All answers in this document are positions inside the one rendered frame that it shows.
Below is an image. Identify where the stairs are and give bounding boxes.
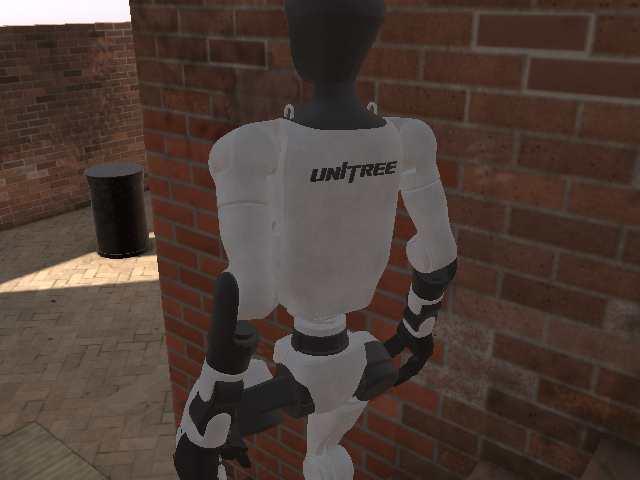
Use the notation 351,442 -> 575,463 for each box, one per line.
387,438 -> 640,480

